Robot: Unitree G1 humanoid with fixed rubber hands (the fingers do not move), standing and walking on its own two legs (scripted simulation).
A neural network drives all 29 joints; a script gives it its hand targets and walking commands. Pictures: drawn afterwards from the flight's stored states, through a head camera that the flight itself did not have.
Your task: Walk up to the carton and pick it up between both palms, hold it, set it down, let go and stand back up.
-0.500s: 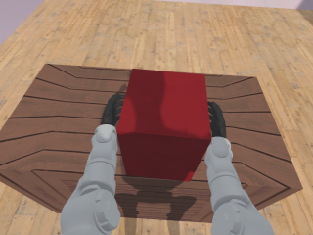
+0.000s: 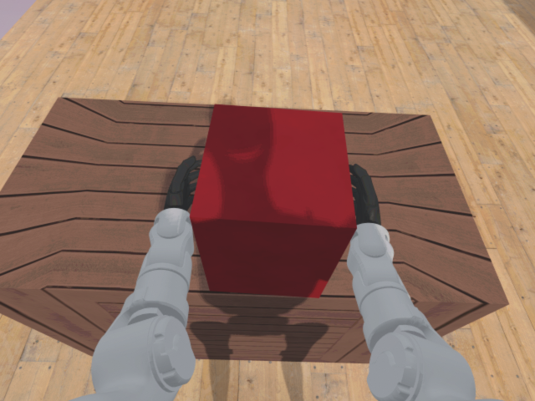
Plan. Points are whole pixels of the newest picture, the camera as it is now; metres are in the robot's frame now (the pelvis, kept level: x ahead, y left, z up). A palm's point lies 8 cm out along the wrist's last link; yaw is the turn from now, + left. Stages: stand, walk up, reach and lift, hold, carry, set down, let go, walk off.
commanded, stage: set down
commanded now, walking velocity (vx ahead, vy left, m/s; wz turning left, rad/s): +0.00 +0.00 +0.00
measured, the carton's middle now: (270, 208) +0.42 +0.00 +0.01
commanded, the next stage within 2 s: none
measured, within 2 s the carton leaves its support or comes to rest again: neither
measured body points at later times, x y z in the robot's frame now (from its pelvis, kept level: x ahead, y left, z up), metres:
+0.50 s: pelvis +0.00 +0.01 -0.02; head +0.05 +0.02 +0.43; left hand +0.42 +0.19 +0.02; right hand +0.41 -0.17 +0.03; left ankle -0.01 +0.12 -0.75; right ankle -0.01 -0.13 -0.75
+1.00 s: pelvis -0.05 -0.01 -0.03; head -0.03 +0.01 +0.42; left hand +0.34 +0.20 +0.02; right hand +0.32 -0.17 +0.02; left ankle -0.01 +0.12 -0.75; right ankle -0.01 -0.13 -0.75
